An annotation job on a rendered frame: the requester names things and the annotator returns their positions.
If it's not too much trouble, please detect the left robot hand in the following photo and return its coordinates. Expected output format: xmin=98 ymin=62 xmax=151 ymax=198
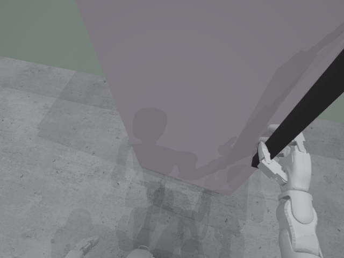
xmin=65 ymin=236 xmax=99 ymax=258

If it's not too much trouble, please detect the handle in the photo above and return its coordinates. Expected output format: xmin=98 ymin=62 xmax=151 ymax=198
xmin=252 ymin=49 xmax=344 ymax=169

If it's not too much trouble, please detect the right robot hand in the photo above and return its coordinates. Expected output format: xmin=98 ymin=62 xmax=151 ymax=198
xmin=257 ymin=124 xmax=312 ymax=192

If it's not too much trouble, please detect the fridge door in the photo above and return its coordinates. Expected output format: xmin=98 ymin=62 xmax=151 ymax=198
xmin=75 ymin=0 xmax=344 ymax=196

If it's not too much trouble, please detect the robot left shin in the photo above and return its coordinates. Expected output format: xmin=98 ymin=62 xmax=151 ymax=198
xmin=138 ymin=246 xmax=149 ymax=251

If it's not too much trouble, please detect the right robot forearm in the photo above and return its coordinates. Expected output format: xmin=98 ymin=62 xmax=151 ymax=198
xmin=276 ymin=189 xmax=323 ymax=258

